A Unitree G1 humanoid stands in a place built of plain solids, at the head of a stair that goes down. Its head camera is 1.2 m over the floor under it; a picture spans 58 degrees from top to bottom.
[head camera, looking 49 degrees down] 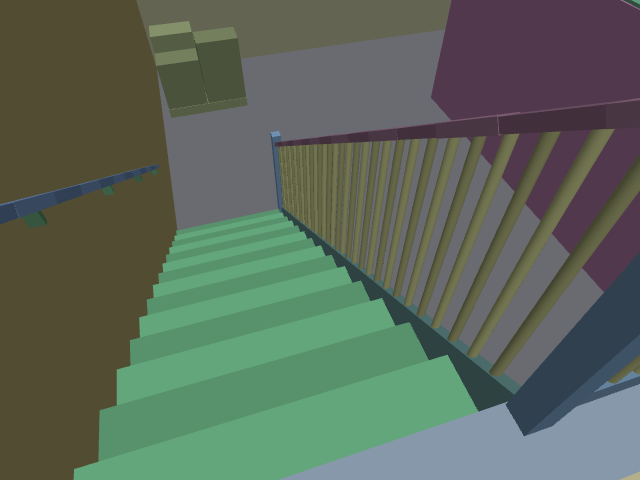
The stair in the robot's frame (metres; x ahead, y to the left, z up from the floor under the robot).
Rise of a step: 0.17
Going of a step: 0.24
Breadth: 1.20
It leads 17 degrees to the left of straight ahead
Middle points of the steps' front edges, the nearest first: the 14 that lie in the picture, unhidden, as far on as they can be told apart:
0.50 0.14 -0.17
0.73 0.21 -0.35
0.96 0.28 -0.52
1.19 0.35 -0.70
1.42 0.42 -0.87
1.65 0.49 -1.05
1.88 0.56 -1.22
2.11 0.64 -1.40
2.34 0.71 -1.57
2.57 0.78 -1.75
2.80 0.85 -1.92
3.03 0.92 -2.10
3.26 0.99 -2.27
3.49 1.06 -2.45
